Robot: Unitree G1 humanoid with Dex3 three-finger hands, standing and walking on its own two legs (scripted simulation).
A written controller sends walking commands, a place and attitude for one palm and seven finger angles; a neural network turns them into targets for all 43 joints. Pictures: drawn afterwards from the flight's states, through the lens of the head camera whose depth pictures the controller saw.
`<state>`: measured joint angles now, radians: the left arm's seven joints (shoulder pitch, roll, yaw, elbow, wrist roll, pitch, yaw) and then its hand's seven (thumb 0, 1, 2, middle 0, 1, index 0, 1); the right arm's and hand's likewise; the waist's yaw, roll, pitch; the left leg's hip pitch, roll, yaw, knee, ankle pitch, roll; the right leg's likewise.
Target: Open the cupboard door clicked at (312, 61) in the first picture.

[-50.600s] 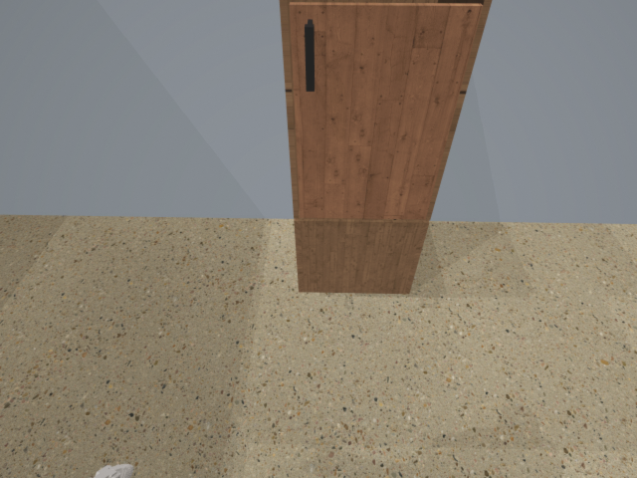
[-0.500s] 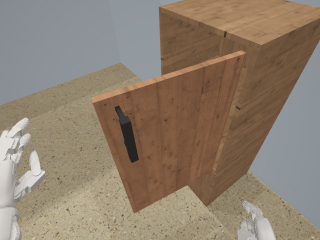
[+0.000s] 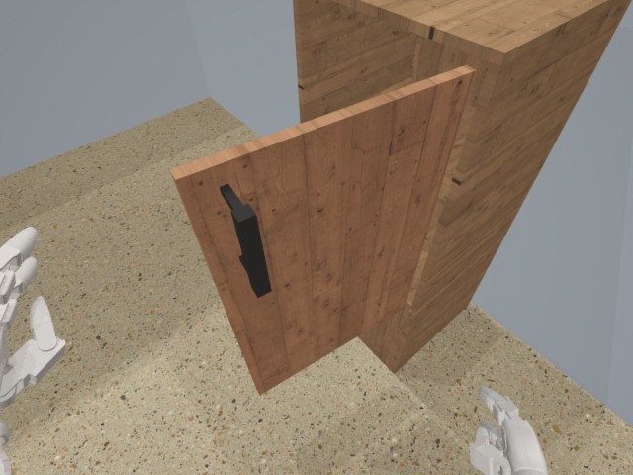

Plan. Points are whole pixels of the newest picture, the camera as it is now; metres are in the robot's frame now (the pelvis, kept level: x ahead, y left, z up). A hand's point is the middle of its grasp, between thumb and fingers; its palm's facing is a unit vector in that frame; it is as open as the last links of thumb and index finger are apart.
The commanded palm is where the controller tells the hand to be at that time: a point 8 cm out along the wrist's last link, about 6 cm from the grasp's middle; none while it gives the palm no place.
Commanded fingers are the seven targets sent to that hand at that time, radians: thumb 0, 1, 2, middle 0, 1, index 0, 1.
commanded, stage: step back with the hand held close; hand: left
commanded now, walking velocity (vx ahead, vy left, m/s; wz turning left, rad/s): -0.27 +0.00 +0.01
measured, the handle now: (245, 243) +0.33 +0.11 +0.15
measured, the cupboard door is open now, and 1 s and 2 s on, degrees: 82 82 82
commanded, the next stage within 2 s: stop stepping back and stand still in 0.80 s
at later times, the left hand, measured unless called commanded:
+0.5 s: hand out of the picture +0.11 +0.27 +0.15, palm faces +0.44 -0.79 -0.42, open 7.4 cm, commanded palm +0.05 +0.32 +0.17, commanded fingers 0.00 0.90 0.90 -0.20 -0.30 -0.20 -0.30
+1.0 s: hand out of the picture +0.03 +0.24 +0.16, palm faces +0.30 -0.82 -0.49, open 7.4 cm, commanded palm -0.02 +0.30 +0.17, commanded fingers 0.00 0.90 0.90 -0.20 -0.30 -0.20 -0.30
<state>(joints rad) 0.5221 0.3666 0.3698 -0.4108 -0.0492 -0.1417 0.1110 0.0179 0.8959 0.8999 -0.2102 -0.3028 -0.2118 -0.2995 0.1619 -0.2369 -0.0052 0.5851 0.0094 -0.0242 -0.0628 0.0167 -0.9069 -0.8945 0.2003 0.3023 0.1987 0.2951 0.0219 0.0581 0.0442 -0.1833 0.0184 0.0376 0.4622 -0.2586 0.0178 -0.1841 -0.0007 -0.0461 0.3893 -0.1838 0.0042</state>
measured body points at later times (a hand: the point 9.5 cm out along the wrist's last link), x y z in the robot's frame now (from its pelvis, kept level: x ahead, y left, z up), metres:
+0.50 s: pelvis -0.09 +0.02 -0.02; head -0.08 +0.03 +0.43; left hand +0.08 +0.31 +0.17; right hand +0.08 -0.23 -0.10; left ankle -0.01 +0.10 -0.74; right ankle +0.02 -0.12 -0.74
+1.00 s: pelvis -0.18 +0.01 -0.01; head -0.15 +0.03 +0.44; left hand +0.01 +0.29 +0.19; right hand -0.02 -0.23 -0.09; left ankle -0.11 +0.09 -0.74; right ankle -0.28 -0.11 -0.74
